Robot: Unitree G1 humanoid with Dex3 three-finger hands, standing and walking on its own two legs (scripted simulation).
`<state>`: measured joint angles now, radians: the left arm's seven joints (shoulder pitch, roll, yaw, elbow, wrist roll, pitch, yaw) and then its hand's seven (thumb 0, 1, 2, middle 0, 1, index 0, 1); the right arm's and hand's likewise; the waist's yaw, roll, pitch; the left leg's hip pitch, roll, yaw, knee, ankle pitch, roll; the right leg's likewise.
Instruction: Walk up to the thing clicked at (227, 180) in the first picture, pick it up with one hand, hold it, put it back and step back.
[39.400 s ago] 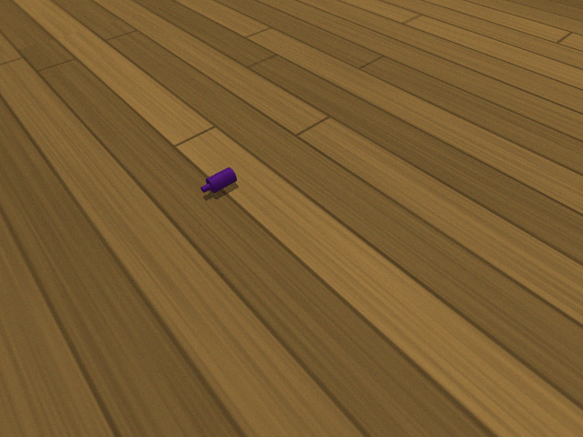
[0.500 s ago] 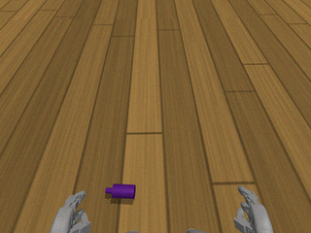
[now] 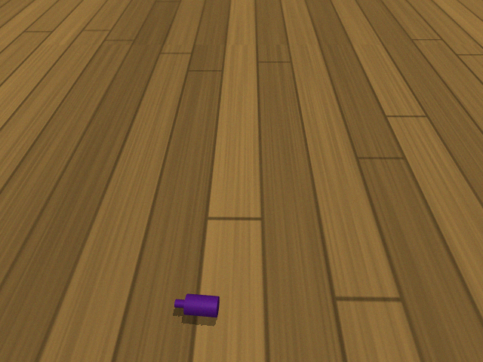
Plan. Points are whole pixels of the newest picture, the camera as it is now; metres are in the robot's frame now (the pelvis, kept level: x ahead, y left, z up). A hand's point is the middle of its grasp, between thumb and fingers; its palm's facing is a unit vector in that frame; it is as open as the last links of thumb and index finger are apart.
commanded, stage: stand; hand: left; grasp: from above
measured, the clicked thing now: (196, 304) +0.44 +0.21 -0.73
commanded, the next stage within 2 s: step back in 1.98 s
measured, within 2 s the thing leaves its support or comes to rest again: neither
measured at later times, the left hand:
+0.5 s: hand out of the picture +0.04 +0.23 -0.15, palm faces +0.04 -0.94 -0.33, open 7.4 cm
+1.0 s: hand out of the picture +0.05 +0.23 -0.15, palm faces +0.02 -0.95 -0.33, open 7.4 cm
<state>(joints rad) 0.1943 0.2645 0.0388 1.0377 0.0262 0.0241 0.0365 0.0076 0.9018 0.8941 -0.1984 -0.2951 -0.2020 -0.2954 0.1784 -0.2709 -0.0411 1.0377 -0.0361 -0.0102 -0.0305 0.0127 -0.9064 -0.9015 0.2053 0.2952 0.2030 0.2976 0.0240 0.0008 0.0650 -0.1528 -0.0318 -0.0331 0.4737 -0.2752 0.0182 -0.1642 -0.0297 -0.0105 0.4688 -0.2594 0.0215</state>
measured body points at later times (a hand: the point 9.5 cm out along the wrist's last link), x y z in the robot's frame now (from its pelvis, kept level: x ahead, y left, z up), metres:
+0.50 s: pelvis -0.01 -0.01 +0.01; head -0.01 -0.01 +0.46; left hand +0.04 +0.28 -0.13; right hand +0.05 -0.29 -0.13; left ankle -0.01 +0.11 -0.74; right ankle +0.00 -0.13 -0.74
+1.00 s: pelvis -0.01 -0.01 +0.01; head +0.00 -0.02 +0.46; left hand +0.05 +0.28 -0.13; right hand +0.05 -0.30 -0.13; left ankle -0.01 +0.11 -0.74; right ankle +0.00 -0.13 -0.74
